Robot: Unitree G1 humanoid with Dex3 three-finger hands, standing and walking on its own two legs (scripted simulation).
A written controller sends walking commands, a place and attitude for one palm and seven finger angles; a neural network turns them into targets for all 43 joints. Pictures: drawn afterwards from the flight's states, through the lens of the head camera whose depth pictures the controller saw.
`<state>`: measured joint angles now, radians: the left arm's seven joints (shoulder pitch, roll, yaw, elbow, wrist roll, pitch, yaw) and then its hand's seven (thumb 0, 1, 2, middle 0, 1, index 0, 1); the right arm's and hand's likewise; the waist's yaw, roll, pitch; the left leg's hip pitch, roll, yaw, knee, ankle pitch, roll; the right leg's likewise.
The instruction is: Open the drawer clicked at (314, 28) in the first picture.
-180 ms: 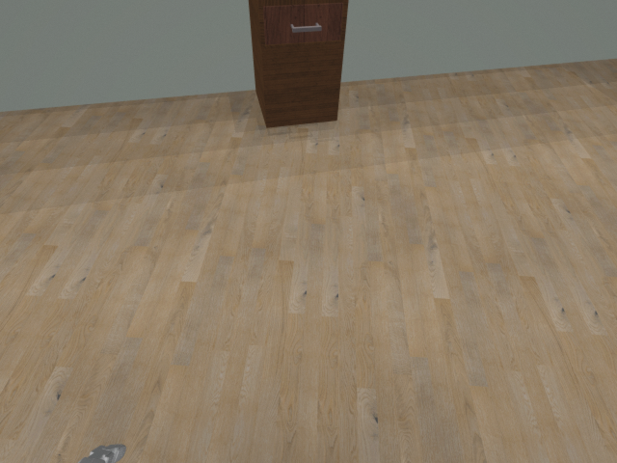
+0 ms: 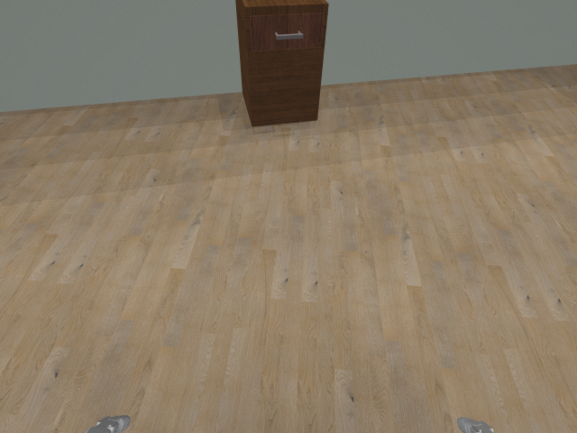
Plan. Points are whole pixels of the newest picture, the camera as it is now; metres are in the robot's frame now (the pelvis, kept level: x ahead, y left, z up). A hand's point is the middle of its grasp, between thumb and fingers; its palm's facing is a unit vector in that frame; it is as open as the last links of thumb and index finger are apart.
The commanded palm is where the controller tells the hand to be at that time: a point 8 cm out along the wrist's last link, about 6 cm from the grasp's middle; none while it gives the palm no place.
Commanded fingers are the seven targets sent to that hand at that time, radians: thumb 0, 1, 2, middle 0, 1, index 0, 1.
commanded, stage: stand and wait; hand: left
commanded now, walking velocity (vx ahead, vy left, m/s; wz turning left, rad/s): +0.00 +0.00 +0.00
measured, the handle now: (288, 34) +2.01 +0.12 -0.21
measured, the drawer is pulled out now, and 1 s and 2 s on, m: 0.00 0.00 0.00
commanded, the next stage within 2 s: look at it before walking up in 0.90 s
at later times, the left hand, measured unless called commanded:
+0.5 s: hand out of the picture +0.06 +0.23 -0.15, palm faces -0.03 -0.94 -0.33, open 7.4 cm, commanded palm none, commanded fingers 0.00 0.90 0.90 -0.20 -0.30 -0.20 -0.30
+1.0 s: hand out of the picture +0.05 +0.23 -0.15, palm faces -0.05 -0.95 -0.32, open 7.4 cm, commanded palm none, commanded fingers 0.00 0.90 0.90 -0.20 -0.30 -0.20 -0.30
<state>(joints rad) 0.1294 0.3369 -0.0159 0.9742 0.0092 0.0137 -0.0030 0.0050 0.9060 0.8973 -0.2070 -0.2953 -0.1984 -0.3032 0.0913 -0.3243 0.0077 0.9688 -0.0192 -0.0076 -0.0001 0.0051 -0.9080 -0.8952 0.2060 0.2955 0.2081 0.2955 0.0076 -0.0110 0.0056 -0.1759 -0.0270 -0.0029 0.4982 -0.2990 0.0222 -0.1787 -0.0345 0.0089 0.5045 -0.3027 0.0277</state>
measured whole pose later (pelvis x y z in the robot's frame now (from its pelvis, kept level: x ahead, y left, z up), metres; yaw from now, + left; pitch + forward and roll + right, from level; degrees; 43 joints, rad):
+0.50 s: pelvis -0.02 -0.01 +0.01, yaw +0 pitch -2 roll +0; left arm 0.16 0.35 -0.01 1.07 0.01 0.01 -0.01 0.01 0.91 0.90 -0.21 -0.30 -0.20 -0.30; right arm 0.13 -0.35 0.00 1.08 -0.01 0.00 0.00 0.01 -0.91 -0.90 0.21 0.30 0.21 0.30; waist 0.00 -0.01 0.03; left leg -0.14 0.00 0.00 0.42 -0.23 0.00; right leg -0.15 -0.01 0.01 0.43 -0.24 0.01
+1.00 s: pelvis -0.03 -0.02 +0.01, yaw -1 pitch -2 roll +0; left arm 0.15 0.34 -0.01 1.08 0.01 0.01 -0.01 0.00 0.91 0.90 -0.21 -0.30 -0.20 -0.30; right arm 0.14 -0.34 0.00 1.11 -0.01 -0.01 0.00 0.00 -0.91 -0.90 0.21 0.30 0.21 0.30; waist 0.00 -0.01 0.03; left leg -0.15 0.00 0.00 0.39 -0.20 0.00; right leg -0.16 -0.01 0.02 0.41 -0.21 0.00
